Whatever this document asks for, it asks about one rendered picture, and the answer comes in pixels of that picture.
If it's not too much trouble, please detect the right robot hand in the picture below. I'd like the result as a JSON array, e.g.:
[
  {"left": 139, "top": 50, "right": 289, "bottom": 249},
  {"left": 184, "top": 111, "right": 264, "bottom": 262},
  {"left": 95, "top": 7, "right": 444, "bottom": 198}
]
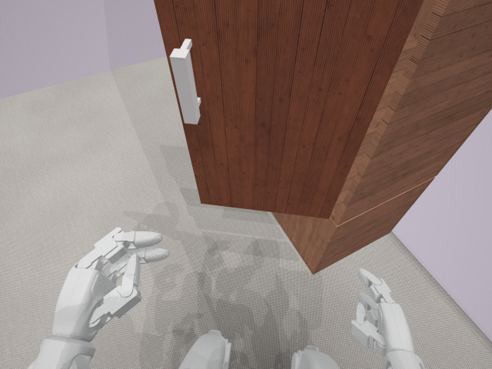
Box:
[{"left": 351, "top": 268, "right": 414, "bottom": 358}]

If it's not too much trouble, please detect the robot left forearm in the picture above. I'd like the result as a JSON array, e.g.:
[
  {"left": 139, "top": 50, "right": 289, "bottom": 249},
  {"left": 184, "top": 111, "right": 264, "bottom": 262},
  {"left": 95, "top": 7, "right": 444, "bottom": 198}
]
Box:
[{"left": 27, "top": 335, "right": 95, "bottom": 369}]

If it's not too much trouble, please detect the handle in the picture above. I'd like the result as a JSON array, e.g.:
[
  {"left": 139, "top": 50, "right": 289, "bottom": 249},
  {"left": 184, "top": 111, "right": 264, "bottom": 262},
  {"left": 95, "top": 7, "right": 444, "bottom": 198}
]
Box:
[{"left": 170, "top": 39, "right": 201, "bottom": 125}]

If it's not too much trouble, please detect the robot thigh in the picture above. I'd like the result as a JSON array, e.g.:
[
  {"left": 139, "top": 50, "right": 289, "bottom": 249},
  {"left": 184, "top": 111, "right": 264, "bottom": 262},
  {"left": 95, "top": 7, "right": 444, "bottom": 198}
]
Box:
[
  {"left": 179, "top": 334, "right": 231, "bottom": 369},
  {"left": 291, "top": 349, "right": 340, "bottom": 369}
]

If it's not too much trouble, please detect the robot right thigh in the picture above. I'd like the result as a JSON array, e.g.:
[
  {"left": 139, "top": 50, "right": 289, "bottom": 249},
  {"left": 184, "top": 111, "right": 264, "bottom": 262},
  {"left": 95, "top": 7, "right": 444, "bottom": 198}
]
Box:
[{"left": 291, "top": 349, "right": 340, "bottom": 369}]

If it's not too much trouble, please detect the left robot hand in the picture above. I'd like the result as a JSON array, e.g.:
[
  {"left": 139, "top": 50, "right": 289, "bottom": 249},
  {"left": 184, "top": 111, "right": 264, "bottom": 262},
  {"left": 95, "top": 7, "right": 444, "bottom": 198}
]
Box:
[{"left": 52, "top": 228, "right": 170, "bottom": 342}]

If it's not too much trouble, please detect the robot right forearm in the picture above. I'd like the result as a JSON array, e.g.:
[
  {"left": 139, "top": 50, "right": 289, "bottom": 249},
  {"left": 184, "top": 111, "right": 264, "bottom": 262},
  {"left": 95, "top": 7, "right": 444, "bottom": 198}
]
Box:
[{"left": 383, "top": 350, "right": 425, "bottom": 369}]

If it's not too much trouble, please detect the cupboard door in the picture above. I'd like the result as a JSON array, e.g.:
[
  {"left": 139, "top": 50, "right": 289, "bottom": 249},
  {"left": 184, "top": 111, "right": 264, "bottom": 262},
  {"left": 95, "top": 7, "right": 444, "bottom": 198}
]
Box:
[{"left": 154, "top": 0, "right": 424, "bottom": 219}]

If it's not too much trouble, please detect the robot left thigh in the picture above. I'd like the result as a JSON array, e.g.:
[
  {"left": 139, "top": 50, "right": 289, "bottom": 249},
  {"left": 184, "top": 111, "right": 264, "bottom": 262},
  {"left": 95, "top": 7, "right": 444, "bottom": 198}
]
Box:
[{"left": 179, "top": 334, "right": 231, "bottom": 369}]

